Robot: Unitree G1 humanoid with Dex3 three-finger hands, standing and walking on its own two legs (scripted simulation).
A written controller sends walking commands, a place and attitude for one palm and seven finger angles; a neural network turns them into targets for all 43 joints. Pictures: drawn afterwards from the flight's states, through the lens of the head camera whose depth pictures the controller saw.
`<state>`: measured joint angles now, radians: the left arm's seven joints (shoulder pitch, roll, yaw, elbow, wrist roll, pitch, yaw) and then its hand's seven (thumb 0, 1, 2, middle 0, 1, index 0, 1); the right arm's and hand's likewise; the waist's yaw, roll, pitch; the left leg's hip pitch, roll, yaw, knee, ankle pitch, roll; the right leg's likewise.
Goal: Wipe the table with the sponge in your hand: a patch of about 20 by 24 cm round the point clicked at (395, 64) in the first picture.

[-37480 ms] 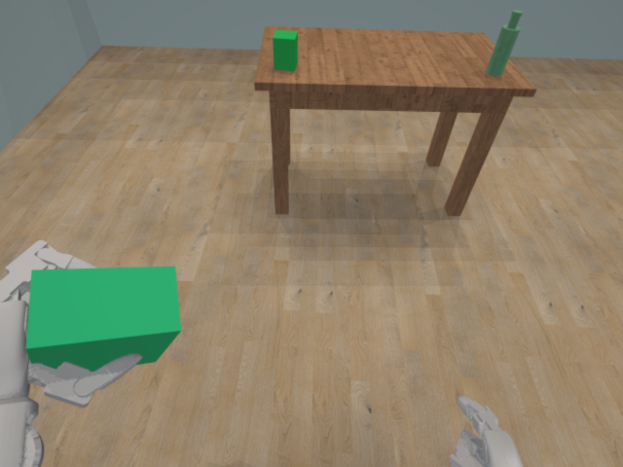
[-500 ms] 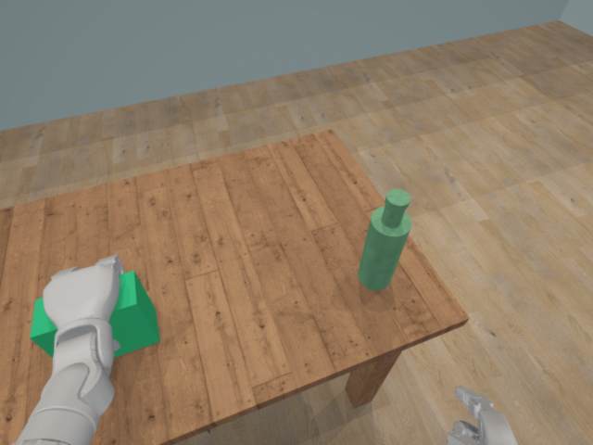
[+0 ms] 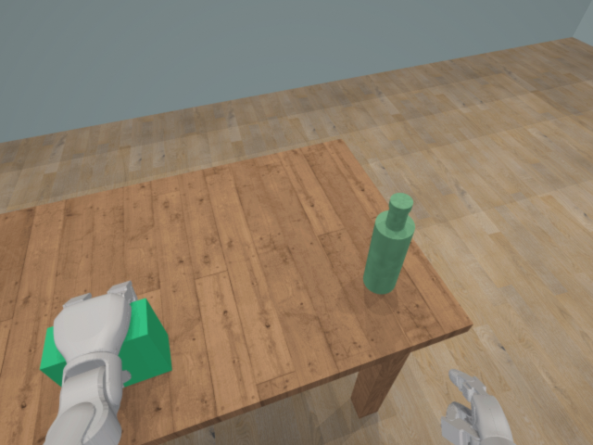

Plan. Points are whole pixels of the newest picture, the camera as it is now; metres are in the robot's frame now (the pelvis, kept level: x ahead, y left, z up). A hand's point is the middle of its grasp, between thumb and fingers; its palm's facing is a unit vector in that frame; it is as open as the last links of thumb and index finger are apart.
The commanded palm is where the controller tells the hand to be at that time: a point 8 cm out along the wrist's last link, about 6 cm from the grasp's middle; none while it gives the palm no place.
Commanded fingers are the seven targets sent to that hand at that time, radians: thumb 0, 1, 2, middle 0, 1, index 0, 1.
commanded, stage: lift the sponge slowly off the table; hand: left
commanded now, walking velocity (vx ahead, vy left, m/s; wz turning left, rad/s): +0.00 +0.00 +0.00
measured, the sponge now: (117, 356) +0.23 +0.31 -0.05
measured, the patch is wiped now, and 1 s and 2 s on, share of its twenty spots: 1.00 1.00 1.00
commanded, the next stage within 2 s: none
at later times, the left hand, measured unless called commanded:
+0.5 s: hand (108, 351) +0.22 +0.30 +0.00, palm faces -0.09 -0.07 -0.99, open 10.5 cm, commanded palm +0.20 +0.29 +0.06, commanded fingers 0.00 0.10 1.30 -1.20 -1.60 -1.20 -1.60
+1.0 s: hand (103, 342) +0.22 +0.29 +0.03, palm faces -0.05 -0.09 -0.99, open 10.4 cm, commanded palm +0.20 +0.28 +0.09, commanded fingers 0.00 0.10 1.30 -1.20 -1.60 -1.20 -1.60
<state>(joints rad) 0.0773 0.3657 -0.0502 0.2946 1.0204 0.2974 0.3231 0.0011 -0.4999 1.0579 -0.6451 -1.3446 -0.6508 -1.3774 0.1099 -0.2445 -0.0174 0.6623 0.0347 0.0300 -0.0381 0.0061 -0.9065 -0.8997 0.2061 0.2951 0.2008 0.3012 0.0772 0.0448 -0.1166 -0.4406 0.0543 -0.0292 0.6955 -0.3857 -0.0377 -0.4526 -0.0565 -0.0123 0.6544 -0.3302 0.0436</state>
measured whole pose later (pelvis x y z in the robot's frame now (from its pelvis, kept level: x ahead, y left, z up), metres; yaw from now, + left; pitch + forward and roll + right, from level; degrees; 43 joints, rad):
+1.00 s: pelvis -0.01 +0.00 +0.02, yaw +0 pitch +1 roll -1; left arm 0.12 0.39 -0.06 0.16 0.99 0.25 0.21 -0.01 -0.53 1.06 -0.70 -1.29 -0.70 -1.33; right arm 0.07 -0.23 -0.02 0.71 0.02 -0.02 -0.06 0.01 -0.91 -0.90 0.21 0.30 0.20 0.30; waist 0.11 0.06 -0.03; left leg -0.24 0.06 -0.03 0.54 -0.31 -0.04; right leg -0.25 -0.05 -0.02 0.50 -0.26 0.04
